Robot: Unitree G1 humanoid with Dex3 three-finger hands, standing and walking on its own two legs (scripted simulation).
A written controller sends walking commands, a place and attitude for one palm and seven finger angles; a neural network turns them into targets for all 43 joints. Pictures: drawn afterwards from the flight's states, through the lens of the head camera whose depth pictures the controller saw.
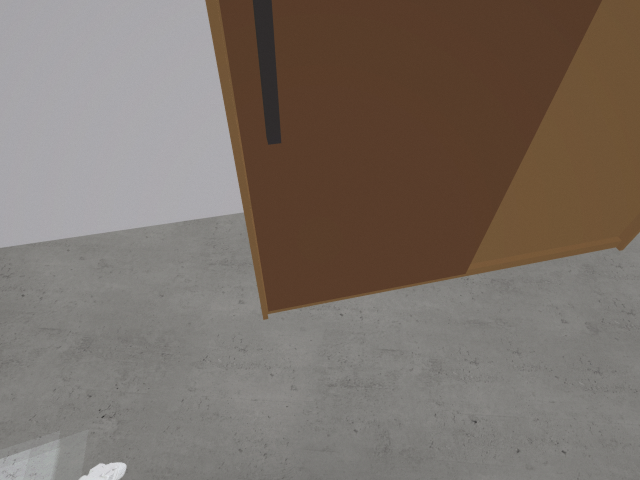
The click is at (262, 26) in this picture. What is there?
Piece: wardrobe's sliding door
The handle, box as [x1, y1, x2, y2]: [253, 0, 280, 144]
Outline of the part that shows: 253,0 266,136 268,144 280,142 280,130 271,0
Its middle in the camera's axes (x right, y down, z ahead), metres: -0.10 -0.30 +0.71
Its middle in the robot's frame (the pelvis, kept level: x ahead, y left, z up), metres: +0.75 +0.15 +0.15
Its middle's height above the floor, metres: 0.92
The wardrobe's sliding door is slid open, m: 0.00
